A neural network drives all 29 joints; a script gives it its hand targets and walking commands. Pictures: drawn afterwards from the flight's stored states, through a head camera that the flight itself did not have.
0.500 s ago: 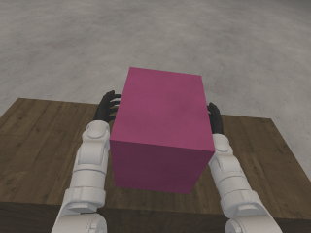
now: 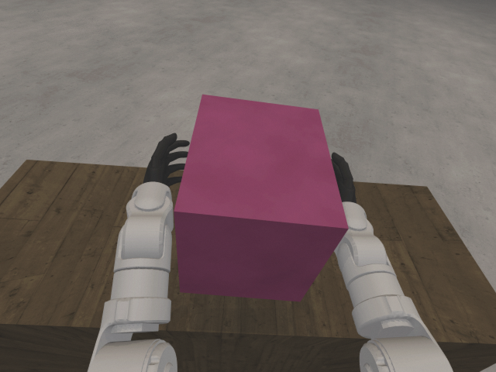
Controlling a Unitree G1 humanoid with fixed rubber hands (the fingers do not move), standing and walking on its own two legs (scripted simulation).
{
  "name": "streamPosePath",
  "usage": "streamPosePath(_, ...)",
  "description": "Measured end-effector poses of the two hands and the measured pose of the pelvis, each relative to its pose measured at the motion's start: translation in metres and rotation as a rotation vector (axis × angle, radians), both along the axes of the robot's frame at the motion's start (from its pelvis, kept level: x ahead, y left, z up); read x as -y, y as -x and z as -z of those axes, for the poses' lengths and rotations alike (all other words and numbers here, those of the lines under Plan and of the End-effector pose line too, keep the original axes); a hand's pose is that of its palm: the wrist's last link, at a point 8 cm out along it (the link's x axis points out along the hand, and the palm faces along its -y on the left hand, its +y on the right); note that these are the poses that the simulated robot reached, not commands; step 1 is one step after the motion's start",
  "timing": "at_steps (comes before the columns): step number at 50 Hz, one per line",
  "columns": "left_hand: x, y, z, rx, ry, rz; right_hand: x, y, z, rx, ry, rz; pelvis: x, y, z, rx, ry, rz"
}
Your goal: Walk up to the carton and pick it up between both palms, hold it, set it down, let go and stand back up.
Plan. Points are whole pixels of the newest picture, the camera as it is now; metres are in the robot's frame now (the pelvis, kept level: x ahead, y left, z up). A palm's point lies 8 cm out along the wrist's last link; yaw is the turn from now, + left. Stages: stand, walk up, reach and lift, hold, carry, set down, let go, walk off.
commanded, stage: reach and lift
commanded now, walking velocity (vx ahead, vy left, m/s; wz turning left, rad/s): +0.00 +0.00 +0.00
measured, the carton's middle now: (251, 198) +0.38 -0.02 +0.11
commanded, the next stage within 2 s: hold in 0.54 s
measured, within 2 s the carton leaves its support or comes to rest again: neither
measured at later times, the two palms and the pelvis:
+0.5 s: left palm (156, 176) +0.37 +0.13 +0.17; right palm (342, 196) +0.36 -0.17 +0.14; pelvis +0.00 +0.00 +0.00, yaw +0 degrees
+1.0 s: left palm (143, 173) +0.35 +0.14 +0.19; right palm (339, 190) +0.35 -0.15 +0.16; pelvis -0.01 +0.00 +0.00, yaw +0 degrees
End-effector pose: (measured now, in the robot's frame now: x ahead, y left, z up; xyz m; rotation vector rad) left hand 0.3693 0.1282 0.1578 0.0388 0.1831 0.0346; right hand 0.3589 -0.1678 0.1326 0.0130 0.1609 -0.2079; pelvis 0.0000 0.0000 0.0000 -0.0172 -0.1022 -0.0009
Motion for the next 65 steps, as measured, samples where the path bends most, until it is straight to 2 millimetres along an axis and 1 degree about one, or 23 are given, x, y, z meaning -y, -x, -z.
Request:
streamPosePath(5, -0.001, 0.001, -0.003, 0.011, -0.005, 0.002, -0.001, 0.000, -0.003, 0.011, 0.006, -0.003, 0.000, -0.001, 0.000, 0.012, 0.002, -0.003)
streamPosePath(14, -0.003, 0.002, -0.003, 0.005, -0.007, 0.003, -0.003, 0.002, -0.002, 0.006, -0.007, 0.000, -0.002, -0.001, 0.000, 0.014, 0.002, -0.006)
streamPosePath(21, -0.002, 0.001, -0.012, 0.021, -0.010, 0.001, -0.003, 0.001, -0.009, 0.022, -0.011, 0.000, -0.003, 0.000, 0.000, 0.018, 0.002, -0.004)
streamPosePath(33, -0.003, 0.001, -0.018, 0.025, -0.011, 0.000, -0.003, 0.000, -0.014, 0.026, -0.014, -0.004, -0.003, 0.001, 0.000, 0.022, 0.003, -0.001)
streamPosePath(44, -0.010, 0.015, -0.028, 0.044, -0.004, -0.028, -0.010, 0.006, -0.024, 0.045, -0.017, -0.027, -0.002, 0.003, 0.001, 0.044, 0.005, -0.004)
streamPosePath(50, -0.013, 0.019, -0.036, 0.049, 0.002, -0.042, -0.014, 0.006, -0.030, 0.051, -0.031, -0.038, -0.002, 0.006, 0.001, 0.038, 0.002, -0.003)
streamPosePath(56, -0.014, 0.017, -0.042, 0.047, 0.002, -0.046, -0.014, 0.003, -0.035, 0.048, -0.037, -0.040, -0.001, 0.006, 0.001, 0.041, -0.001, -0.002)
streamPosePath(61, -0.014, 0.014, -0.042, 0.036, 0.002, -0.044, -0.014, 0.000, -0.034, 0.037, -0.035, -0.043, 0.000, 0.005, 0.000, 0.042, -0.001, -0.002)
streamPosePath(65, -0.014, 0.015, -0.042, 0.051, -0.007, -0.040, -0.014, 0.001, -0.034, 0.052, -0.028, -0.044, 0.000, 0.002, 0.000, 0.047, 0.002, -0.006)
